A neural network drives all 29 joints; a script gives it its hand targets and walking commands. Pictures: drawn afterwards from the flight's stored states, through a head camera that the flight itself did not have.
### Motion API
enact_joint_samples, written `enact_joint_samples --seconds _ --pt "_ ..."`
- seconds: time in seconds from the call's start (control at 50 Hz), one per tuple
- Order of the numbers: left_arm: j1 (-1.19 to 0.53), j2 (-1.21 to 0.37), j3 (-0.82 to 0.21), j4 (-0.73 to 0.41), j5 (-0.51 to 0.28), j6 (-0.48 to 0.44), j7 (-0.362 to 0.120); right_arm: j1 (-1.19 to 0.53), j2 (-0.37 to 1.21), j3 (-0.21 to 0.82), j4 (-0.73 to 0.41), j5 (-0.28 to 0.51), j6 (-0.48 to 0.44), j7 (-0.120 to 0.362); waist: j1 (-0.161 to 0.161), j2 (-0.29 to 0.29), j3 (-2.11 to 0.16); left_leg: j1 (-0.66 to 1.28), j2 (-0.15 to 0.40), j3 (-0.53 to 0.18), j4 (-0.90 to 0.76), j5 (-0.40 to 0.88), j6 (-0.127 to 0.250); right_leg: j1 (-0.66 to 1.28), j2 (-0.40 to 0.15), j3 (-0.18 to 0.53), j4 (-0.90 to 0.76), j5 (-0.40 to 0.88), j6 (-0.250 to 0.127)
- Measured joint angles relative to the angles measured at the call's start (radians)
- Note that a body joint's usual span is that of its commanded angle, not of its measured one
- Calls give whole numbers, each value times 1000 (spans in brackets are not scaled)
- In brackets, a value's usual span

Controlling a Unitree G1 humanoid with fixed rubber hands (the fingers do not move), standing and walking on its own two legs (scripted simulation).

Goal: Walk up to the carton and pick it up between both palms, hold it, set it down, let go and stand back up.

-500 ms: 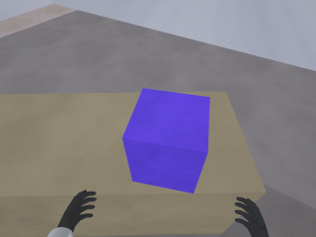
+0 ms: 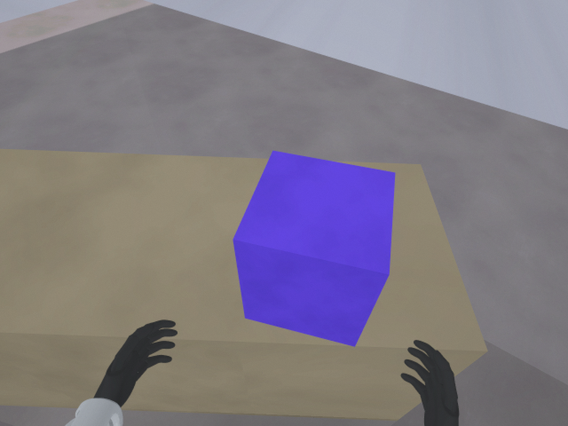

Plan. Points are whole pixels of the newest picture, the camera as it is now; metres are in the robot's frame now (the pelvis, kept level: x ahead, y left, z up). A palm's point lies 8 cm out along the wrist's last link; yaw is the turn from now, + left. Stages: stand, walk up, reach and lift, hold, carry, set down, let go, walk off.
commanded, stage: reach and lift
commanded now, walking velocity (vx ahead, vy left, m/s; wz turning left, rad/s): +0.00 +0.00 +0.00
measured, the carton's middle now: (314, 250) +0.40 +0.00 -0.03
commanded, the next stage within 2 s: none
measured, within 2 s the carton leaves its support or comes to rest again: neither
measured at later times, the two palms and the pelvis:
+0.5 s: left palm (133, 329) +0.23 +0.25 +0.00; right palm (438, 361) +0.21 -0.17 -0.01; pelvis +0.01 +0.01 +0.00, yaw +1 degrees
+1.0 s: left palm (160, 263) +0.31 +0.22 +0.05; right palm (450, 315) +0.26 -0.18 +0.04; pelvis +0.01 -0.01 +0.01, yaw +1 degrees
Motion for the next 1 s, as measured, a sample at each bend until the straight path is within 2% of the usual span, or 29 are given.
enact_joint_samples --seconds 0.18,0.3,0.44,0.66,0.8,1.0 --pt "-35 5 -19 -38 -21 12 1 -51 28 -9 0 -17 -19 -34 -10 3 -3 -39 -4 -14 49 -24 9 -24 0 -5 29 -20 -13" --pt "-65 -6 -37 -55 -28 45 26 -110 -14 -29 -14 -14 25 -29 -24 3 -8 -8 -15 -9 13 -14 16 6 -7 4 -5 -13 -22" --pt "-94 -16 -34 -75 -30 92 33 -129 -62 -22 -60 11 86 -27 -29 10 -8 38 -21 -3 -38 0 18 51 -10 15 -59 5 -22" --pt "-167 -18 -23 -106 -48 179 40 -152 -76 -7 -174 17 203 -46 -35 20 4 68 -20 -4 -85 22 12 79 -10 18 -99 24 -4" --pt "-262 -22 0 -82 -45 246 42 -204 -76 7 -217 19 285 -71 -46 14 0 75 -15 -8 -105 37 2 80 -6 14 -103 30 8" --pt "-430 -24 45 16 -27 327 38 -307 -77 25 -235 40 395 -102 -69 -4 -11 69 -8 -8 -126 60 -10 61 0 10 -96 38 0"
